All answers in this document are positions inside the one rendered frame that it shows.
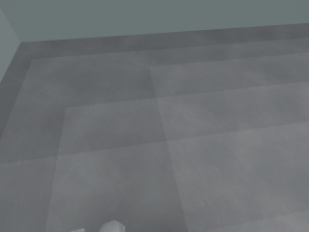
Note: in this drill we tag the robot left thigh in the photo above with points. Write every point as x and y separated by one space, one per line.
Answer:
113 226

